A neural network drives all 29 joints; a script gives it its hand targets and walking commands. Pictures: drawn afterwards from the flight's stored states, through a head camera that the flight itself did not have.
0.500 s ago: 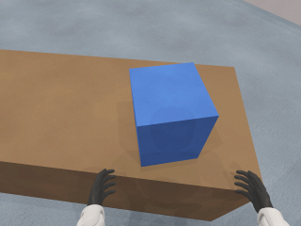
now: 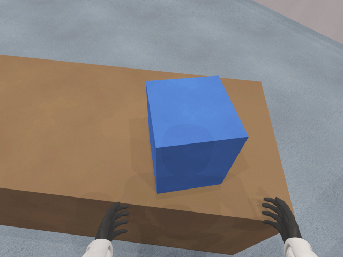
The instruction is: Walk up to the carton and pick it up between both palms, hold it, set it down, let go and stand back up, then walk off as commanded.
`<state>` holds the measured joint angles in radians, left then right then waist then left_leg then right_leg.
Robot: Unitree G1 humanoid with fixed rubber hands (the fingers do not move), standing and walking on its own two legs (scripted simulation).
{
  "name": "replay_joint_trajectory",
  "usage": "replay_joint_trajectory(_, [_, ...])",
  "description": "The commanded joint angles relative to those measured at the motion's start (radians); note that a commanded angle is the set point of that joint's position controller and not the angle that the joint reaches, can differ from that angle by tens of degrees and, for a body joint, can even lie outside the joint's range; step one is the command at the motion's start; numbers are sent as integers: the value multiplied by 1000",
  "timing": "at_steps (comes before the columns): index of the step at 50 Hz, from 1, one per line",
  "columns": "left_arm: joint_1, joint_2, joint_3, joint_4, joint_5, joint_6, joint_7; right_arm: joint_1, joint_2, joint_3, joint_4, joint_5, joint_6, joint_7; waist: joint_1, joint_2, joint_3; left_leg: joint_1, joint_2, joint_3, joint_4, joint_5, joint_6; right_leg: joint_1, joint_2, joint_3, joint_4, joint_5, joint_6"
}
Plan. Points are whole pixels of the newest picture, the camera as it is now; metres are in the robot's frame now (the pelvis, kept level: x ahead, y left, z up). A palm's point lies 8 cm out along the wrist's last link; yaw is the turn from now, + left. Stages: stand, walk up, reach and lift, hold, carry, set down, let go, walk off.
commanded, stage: set down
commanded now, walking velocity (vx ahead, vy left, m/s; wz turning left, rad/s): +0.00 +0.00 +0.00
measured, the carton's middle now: (186, 137) +0.42 +0.03 -0.01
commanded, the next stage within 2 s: let go in 0.40 s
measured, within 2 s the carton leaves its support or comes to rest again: neither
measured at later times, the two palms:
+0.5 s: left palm (104, 240) +0.14 +0.20 -0.08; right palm (286, 234) +0.21 -0.23 -0.06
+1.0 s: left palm (97, 244) +0.13 +0.21 -0.08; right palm (286, 234) +0.21 -0.23 -0.05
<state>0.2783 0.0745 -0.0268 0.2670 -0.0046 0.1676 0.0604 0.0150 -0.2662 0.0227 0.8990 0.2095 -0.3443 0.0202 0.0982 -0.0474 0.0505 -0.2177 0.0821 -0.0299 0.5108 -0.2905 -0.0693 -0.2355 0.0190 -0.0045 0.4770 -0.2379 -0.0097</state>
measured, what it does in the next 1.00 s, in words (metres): stands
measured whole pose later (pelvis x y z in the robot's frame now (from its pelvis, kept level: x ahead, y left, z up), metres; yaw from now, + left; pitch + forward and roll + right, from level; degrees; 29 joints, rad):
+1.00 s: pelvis +0.00 +0.00 +0.00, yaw +0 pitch -4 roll -1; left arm 0.27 0.15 -0.03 0.41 0.00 0.09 0.02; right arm 0.02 -0.23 0.00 0.86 0.06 -0.24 -0.03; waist 0.09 -0.05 0.06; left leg -0.15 0.08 -0.03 0.51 -0.30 -0.07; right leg -0.16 0.02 0.00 0.48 -0.24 -0.01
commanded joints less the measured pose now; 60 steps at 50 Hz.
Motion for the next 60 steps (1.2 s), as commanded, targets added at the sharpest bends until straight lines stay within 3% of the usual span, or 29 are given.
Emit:
replay_joint_trajectory(1, [-25,200,109,23,102,-45,-32,99,4,11,-20,-120,55,-10,-121,48,-81,129,-124,79,-122,245,26,230,-27,23,-146,293,18])
replay_joint_trajectory(2, [-70,229,115,68,78,-31,-53,83,44,19,-30,-148,67,-36,-143,-3,-74,77,-133,82,-121,213,35,258,-44,52,-150,310,32])
replay_joint_trajectory(3, [-92,240,112,-20,73,-45,-42,53,32,3,-99,-139,51,-36,-127,18,-98,51,-132,76,-126,223,38,274,-45,53,-129,357,32])
replay_joint_trajectory(5, [-73,221,97,4,94,-41,-56,84,31,-20,-15,-163,55,-44,-147,63,-89,91,-132,78,-136,187,27,262,-36,25,-148,230,20])
replay_joint_trajectory(8, [-83,211,83,-18,100,-37,-38,52,26,-21,-50,-164,51,-27,-126,117,-72,149,-111,66,-133,197,21,184,-19,3,-160,145,5])
replay_joint_trajectory(9, [-113,206,67,-120,76,-44,-15,10,-2,-44,-118,-151,43,-14,-112,107,-106,162,-100,57,-141,206,24,162,-8,-12,-155,135,-4])
replay_joint_trajectory(13, [-93,224,75,-11,84,-39,-54,72,41,-21,-30,-179,62,-42,-156,55,-54,132,-116,68,-130,206,29,231,-31,26,-168,199,12])
replay_joint_trajectory(15, [-85,230,93,28,82,-35,-44,52,28,-13,-49,-179,65,-33,-122,51,-49,113,-125,76,-139,221,38,237,-33,19,-157,231,9])
replay_joint_trajectory(17, [-80,224,95,8,104,-25,-45,64,27,-23,-25,-180,67,-36,-132,120,-62,151,-112,67,-127,235,10,243,-27,2,-144,220,3])
replay_joint_trajectory(25, [-86,238,77,-8,76,-27,-48,59,24,-17,-39,-175,75,-42,-130,38,-55,113,-123,61,-124,219,42,258,-38,18,-155,250,10])
replay_joint_trajectory(26, [-100,229,76,-40,76,-30,-42,45,23,-42,-95,-178,65,-39,-129,90,-62,136,-108,62,-131,210,33,223,-28,8,-152,223,8])
replay_joint_trajectory(29, [-77,226,68,-7,63,-31,-49,79,25,-29,-25,-177,67,-46,-133,46,-59,124,-122,76,-128,228,44,239,-41,16,-161,252,20])
replay_joint_trajectory(34, [-64,229,84,-36,87,-23,-48,72,14,-23,-51,-171,69,-36,-112,104,-65,163,-117,61,-127,246,36,223,-32,8,-148,283,13])
replay_joint_trajectory(37, [-79,245,82,-67,64,-38,-46,63,11,-40,-72,-172,47,-49,-123,37,-97,146,-120,62,-114,284,38,264,-27,0,-132,358,17])
replay_joint_trajectory(45, [-56,249,86,-45,65,-37,-50,58,18,-26,-73,-183,52,-49,-113,70,-82,142,-125,78,-128,256,35,258,-39,11,-148,319,17])
replay_joint_trajectory(46, [-97,236,70,-55,59,-36,-52,66,17,-44,-55,-176,57,-52,-136,62,-60,139,-130,67,-131,228,41,265,-39,13,-151,307,16])
replay_joint_trajectory(47, [-24,440,156,162,70,-113,-25,72,-256,-114,-95,-294,160,-63,-30,-23,-104,0,-6,15,-55,386,45,207,-112,-3,-6,350,29])
replay_joint_trajectory(48, [11,429,151,195,66,-150,-32,97,-253,-118,-115,-274,213,-62,-54,-28,-143,7,-4,-18,0,349,76,185,-100,6,-18,255,24])
replay_joint_trajectory(49, [-32,412,139,221,76,-167,-42,98,-221,-114,-137,-264,232,-58,-87,50,-143,16,-1,-4,-6,249,81,118,-105,25,-23,169,14])
replay_joint_trajectory(50, [-52,384,135,222,63,-182,-51,89,-211,-101,-138,-266,259,-55,-60,-2,-133,-11,-2,-16,-33,218,94,108,-85,0,-32,77,20])
replay_joint_trajectory(51, [-86,405,136,245,70,-184,-51,110,-189,-95,-163,-254,268,-47,-96,-25,-72,-17,-10,12,-47,98,96,29,-119,52,-91,-55,16])
replay_joint_trajectory(52, [-118,383,119,266,66,-186,-54,123,-271,-116,-151,-273,266,-48,-110,38,-69,16,-4,-1,-34,123,102,8,-108,69,-119,-30,9])
replay_joint_trajectory(53, [-21,411,127,312,61,-193,-50,93,-245,-106,-154,-262,272,-46,-68,73,6,6,-17,-6,-69,96,90,-19,-127,63,-115,-57,18])
replay_joint_trajectory(54, [-60,420,127,328,69,-191,-46,127,-205,-103,-156,-250,268,-43,-110,50,-50,8,3,-23,-42,87,107,17,-126,85,-119,6,4])
replay_joint_trajectory(55, [-62,409,108,348,58,-189,-47,158,-247,-108,-134,-263,271,-38,-93,29,-15,-39,0,-28,-67,107,114,49,-127,71,-120,54,3])
replay_joint_trajectory(56, [-57,427,108,353,61,-192,-46,192,-197,-88,-136,-243,273,-40,-108,111,-21,-12,1,-14,-65,114,107,31,-143,92,-129,46,-7])
replay_joint_trajectory(57, [-60,394,110,378,57,-203,-53,103,-225,-98,-156,-267,267,-38,-86,86,-24,-27,0,-24,-79,117,104,61,-120,73,-112,91,13])
replay_joint_trajectory(58, [-42,437,115,401,65,-211,-51,145,-221,-102,-161,-250,280,-37,-107,90,-101,35,-2,-27,-76,118,106,78,-111,45,-101,134,14])
replay_joint_trajectory(60, [-102,398,99,420,70,-223,-55,88,-209,-85,-159,-248,283,-36,-93,54,-72,28,14,-46,-82,155,112,45,-112,41,-110,74,18])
